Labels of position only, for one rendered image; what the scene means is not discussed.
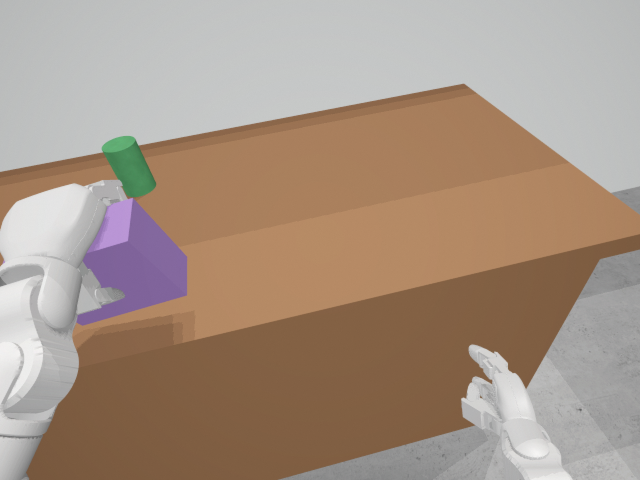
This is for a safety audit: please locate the right robot forearm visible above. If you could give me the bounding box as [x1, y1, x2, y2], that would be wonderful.
[500, 418, 573, 480]

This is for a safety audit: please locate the table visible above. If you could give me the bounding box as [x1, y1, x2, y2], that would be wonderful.
[0, 84, 640, 480]

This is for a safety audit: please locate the left robot hand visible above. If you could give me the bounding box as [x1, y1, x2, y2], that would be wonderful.
[0, 180, 127, 315]

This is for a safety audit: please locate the right robot hand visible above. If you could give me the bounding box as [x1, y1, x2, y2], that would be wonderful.
[461, 345, 537, 436]

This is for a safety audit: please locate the left robot forearm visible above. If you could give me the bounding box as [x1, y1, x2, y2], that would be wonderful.
[0, 256, 82, 480]

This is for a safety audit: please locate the sponge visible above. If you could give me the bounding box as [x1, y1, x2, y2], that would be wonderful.
[3, 198, 187, 326]

